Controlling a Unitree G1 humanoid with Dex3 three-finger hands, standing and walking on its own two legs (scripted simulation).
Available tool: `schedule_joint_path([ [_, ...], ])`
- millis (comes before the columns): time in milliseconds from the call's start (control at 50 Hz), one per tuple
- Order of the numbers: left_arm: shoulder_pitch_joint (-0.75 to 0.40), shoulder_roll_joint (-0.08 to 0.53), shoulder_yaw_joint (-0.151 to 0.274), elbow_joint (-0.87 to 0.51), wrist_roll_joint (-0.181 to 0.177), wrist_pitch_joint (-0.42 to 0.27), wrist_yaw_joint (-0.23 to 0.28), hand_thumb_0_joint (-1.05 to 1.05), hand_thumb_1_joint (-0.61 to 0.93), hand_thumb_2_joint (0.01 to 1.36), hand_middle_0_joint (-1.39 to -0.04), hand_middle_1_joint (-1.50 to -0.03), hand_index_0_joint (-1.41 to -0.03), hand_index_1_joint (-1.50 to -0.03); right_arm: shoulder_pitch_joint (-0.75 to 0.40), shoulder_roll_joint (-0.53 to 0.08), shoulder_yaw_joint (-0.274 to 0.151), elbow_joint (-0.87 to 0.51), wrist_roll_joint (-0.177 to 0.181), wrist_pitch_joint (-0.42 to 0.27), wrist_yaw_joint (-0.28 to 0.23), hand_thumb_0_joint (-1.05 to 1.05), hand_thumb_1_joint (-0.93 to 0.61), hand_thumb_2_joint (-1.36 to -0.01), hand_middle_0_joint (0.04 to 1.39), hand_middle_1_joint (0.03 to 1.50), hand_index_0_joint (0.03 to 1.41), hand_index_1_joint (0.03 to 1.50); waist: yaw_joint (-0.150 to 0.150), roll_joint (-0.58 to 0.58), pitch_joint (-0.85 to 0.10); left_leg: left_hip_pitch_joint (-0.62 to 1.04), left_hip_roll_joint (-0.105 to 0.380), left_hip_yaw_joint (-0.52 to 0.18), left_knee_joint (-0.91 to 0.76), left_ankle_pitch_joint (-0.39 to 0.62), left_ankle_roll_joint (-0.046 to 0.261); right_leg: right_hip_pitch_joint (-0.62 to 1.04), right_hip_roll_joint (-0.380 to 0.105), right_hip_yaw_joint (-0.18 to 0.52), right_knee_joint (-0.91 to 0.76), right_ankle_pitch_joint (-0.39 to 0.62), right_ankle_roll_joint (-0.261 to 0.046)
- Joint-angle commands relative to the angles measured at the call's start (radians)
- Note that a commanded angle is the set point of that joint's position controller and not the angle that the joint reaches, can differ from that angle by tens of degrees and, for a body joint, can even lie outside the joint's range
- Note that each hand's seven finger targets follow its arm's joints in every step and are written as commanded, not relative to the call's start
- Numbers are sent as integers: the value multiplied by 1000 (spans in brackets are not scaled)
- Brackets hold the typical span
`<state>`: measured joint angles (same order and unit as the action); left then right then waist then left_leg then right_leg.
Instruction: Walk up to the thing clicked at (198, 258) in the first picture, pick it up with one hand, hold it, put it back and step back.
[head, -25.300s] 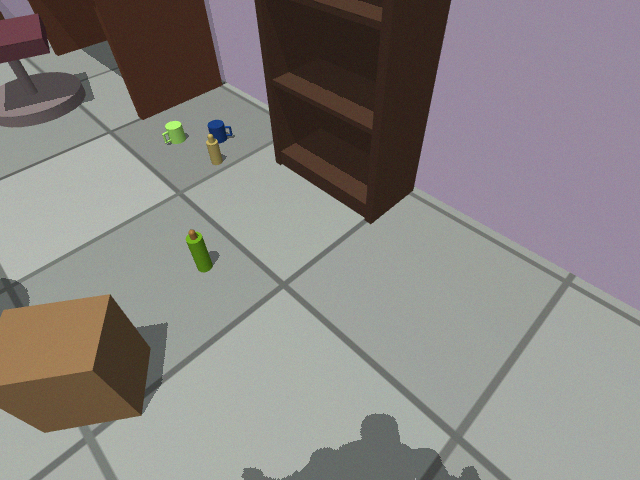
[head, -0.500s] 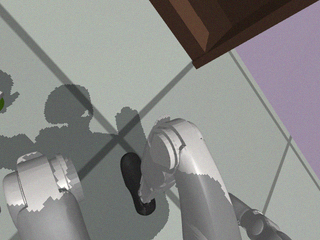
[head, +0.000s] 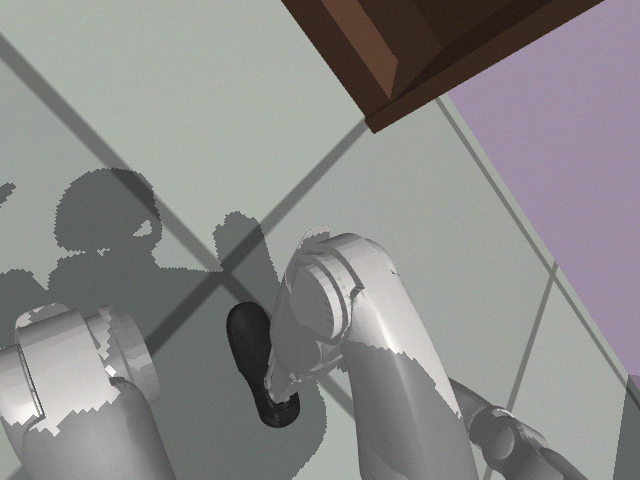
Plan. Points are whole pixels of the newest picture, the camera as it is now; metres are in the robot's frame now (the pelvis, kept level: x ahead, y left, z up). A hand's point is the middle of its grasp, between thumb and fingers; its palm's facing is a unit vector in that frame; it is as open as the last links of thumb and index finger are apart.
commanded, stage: open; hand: left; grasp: from the side
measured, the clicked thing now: out of the picture +0.47 +0.25 -0.19
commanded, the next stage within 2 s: withdraw in 0.50 s
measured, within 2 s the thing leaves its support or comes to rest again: rests again in 0.42 s
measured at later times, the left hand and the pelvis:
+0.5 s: hand out of the picture +0.48 +0.26 -0.16, palm faces +0.25 -0.97 -0.01, open 11.7 cm; pelvis +0.00 +0.00 +0.01, yaw -1 degrees
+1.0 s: hand out of the picture +0.48 +0.32 -0.10, palm faces +0.28 -0.96 -0.07, open 16.3 cm; pelvis +0.00 +0.00 +0.01, yaw +1 degrees
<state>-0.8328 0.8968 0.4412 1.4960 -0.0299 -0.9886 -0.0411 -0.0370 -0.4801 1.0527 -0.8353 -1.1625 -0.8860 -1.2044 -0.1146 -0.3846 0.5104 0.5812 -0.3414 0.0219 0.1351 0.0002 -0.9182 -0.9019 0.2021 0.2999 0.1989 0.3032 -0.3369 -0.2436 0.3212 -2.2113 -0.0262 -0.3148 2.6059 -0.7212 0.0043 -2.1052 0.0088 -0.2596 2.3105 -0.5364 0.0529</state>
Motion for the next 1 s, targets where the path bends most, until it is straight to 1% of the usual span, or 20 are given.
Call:
schedule_joint_path([
  [0, -379, 191, 18, -237, -34, -140, -10, 0, -56, 852, -1211, -1156, -1225, -1146, 88, -363, -106, 7, -3, 12, -22, 0, -923, -898, 200, 300, 200, 300, -143, 626, -675, 414, 65, 55, -334, 179, -22, 389, 49, -53, -142, 160, -48],
  [60, -375, 190, 4, -239, -22, -144, -16, 0, -131, 785, -1168, -1090, -1178, -1082, 89, -363, -106, 12, -8, 11, -23, 0, -922, -898, 200, 300, 200, 300, -144, 639, -677, 437, 69, 49, -340, 175, -27, 375, 49, -58, -139, 156, -49],
  [80, -357, 195, 9, -237, -19, -140, -17, 0, -192, 780, -1088, -1010, -1098, -1002, 82, -364, -108, 7, -7, 12, -24, 0, -915, -901, 200, 301, 200, 301, -134, 643, -676, 454, 70, 46, -343, 181, -30, 360, 48, -60, -135, 157, -51],
  [100, -361, 186, 2, -243, -18, -140, -20, 0, -160, 700, -1066, -984, -1076, -974, 84, -366, -111, 14, -7, 15, -24, 0, -922, -898, 200, 300, 200, 301, -135, 662, -667, 476, 73, 38, -352, 185, -36, 339, 46, -63, -131, 154, -55],
  [120, -364, 199, 7, -245, -17, -139, -18, 0, -206, 717, -986, -924, -996, -927, 89, -370, -108, 13, -8, 16, -24, 0, -919, -902, 200, 301, 200, 301, -139, 674, -676, 485, 74, 34, -351, 192, -37, 344, 48, -65, -129, 162, -54],
  [180, -345, 177, 4, -234, -20, -129, -18, 0, -246, 577, -819, -752, -816, -755, 79, -371, -112, 8, -6, 17, -26, 0, -914, -901, 200, 301, 200, 301, -135, 672, -674, 510, 76, 26, -360, 219, -42, 329, 45, -70, -125, 176, -56],
  [240, -304, 148, -13, -127, -15, -104, -12, 0, -297, 544, -793, -708, -785, -716, 84, -372, -108, 5, 2, 23, -27, 0, -915, -902, 200, 301, 200, 301, -152, 612, -603, 427, 74, 22, -369, 151, -32, 308, 45, -77, -138, 133, -54],
  [280, -265, 142, -14, -96, -12, -95, -5, 0, -323, 515, -761, -668, -752, -677, 79, -365, -107, -4, 7, 30, -29, 0, -910, -901, 201, 301, 200, 301, -130, 569, -577, 386, 71, 25, -373, 124, -26, 307, 47, -76, -149, 114, -53],
  [340, -241, 112, -30, -92, -12, -96, -7, 0, -290, 473, -687, -602, -683, -605, 86, -361, -101, -15, 4, 37, -27, 0, -896, -897, 201, 301, 200, 301, -132, 553, -588, 413, 71, 20, -374, 159, -26, 320, 46, -80, -150, 141, -50],
  [400, -263, 134, -13, -95, -21, -105, -6, 0, -312, 421, -638, -545, -635, -547, 74, -362, -102, -28, 8, 37, -25, 0, -900, -898, 201, 301, 200, 301, -137, 546, -586, 394, 72, 19, -370, 147, -22, 319, 50, -79, -147, 131, -50],
  [560, -329, 150, -17, -115, -32, -128, -15, 0, -350, 286, -462, -357, -454, -361, 85, -359, -95, -22, 6, 32, -27, 0, -898, -898, 201, 301, 200, 301, -153, 541, -600, 371, 70, 36, -356, 115, -13, 345, 54, -68, -163, 111, -48],
  [620, -322, 155, -25, -91, -23, -129, -17, 0, -383, 253, -290, -246, -280, -254, 78, -355, -92, -16, 2, 33, -28, 0, -885, -897, 201, 301, 201, 301, -145, 551, -591, 363, 68, 44, -357, 82, -13, 336, 55, -67, -168, 85, -51],
  [660, -311, 189, 1, -113, -29, -129, -21, 0, -428, 193, -228, -182, -219, -188, 81, -358, -93, -16, 4, 32, -30, 0, -884, -897, 201, 301, 201, 301, -125, 552, -609, 359, 67, 53, -351, 85, -11, 355, 55, -63, -171, 89, -50],
  [720, -325, 259, 44, -190, -29, -123, -37, 0, -474, 169, -222, -163, -209, -174, 92, -362, -96, -12, 9, 41, -36, 0, -897, -900, 201, 301, 201, 301, -101, 632, -666, 426, 74, 48, -367, 145, -24, 364, 51, -60, -153, 120, -55],
  [800, -311, 342, 111, -327, -20, -87, -66, 0, -462, 154, -205, -136, -189, -149, 115, -364, -127, -5, 23, 57, -46, 0, -904, -903, 201, 301, 200, 301, -51, 732, -740, 517, 81, 46, -403, 210, -42, 344, 42, -52, -131, 147, -64],
  [840, -291, 324, 112, -407, -23, -50, -90, 0, -449, 142, -199, -130, -183, -141, 134, -358, -153, -3, 37, 67, -50, 0, -906, -903, 201, 301, 200, 301, -16, 782, -797, 572, 82, 54, -427, 250, -52, 336, 36, -41, -124, 159, -71],
  [880, -237, 249, 85, -374, -24, 2, -118, 0, -435, 143, -211, -138, -197, -147, 158, -348, -174, 0, 50, 71, -52, 0, -904, -902, 201, 301, 200, 301, -26, 771, -790, 554, 80, 57, -444, 249, -50, 310, 33, -40, -126, 158, -74],
  [900, -239, 206, 51, -376, -33, 29, -132, 0, -446, 138, -196, -133, -184, -140, 173, -335, -180, 1, 61, 70, -52, 0, -901, -902, 201, 301, 200, 301, -35, 730, -785, 492, 75, 77, -431, 218, -38, 331, 37, -30, -145, 151, -73],
  [940, -239, 168, 22, -373, -44, 78, -156, 0, -437, 125, -154, -109, -147, -111, 208, -324, -200, 15, 83, 70, -58, 0, -885, -898, 201, 301, 200, 301, -46, 654, -761, 416, 69, 96, -417, 202, -21, 333, 37, -17, -167, 153, -70],
  [980, -251, 89, -46, -287, -57, 125, -183, 0, -488, 112, -136, -105, -135, -102, 214, -310, -201, 12, 102, 67, -60, 0, -880, -896, 201, 301, 201, 301, -85, 556, -684, 319, 62, 96, -409, 133, -1, 302, 35, -14, -189, 110, -64],
])
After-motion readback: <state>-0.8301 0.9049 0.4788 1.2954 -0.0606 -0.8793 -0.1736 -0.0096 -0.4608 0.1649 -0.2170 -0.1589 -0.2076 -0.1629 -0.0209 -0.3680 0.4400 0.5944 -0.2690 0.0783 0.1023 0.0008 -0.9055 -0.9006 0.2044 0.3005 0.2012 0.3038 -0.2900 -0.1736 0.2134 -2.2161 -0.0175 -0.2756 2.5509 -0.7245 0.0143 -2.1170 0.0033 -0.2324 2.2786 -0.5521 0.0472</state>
